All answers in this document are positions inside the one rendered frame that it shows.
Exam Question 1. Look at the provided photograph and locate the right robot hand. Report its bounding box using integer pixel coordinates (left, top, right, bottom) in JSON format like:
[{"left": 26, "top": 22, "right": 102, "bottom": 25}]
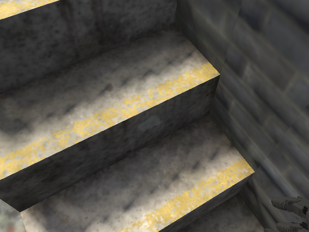
[{"left": 264, "top": 196, "right": 309, "bottom": 232}]

